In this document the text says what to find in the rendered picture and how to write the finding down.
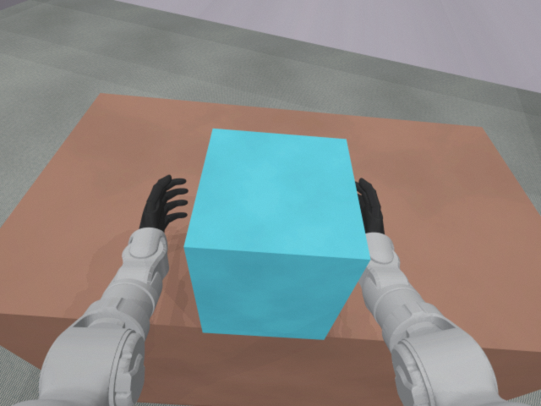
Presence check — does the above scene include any robot right upper arm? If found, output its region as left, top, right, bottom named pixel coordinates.
left=391, top=328, right=531, bottom=406

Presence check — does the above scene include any right robot hand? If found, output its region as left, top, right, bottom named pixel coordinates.
left=355, top=178, right=385, bottom=234

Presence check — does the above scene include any robot left forearm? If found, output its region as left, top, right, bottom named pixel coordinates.
left=39, top=228, right=169, bottom=397

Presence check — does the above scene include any robot left upper arm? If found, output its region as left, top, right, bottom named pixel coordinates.
left=12, top=327, right=145, bottom=406

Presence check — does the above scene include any carton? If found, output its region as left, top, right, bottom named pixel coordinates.
left=184, top=129, right=370, bottom=340

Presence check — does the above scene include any pedestal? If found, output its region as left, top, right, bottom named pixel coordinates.
left=0, top=93, right=541, bottom=406

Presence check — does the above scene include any left robot hand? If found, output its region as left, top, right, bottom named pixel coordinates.
left=139, top=174, right=189, bottom=233

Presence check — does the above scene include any robot right forearm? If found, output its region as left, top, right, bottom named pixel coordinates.
left=358, top=233, right=498, bottom=392

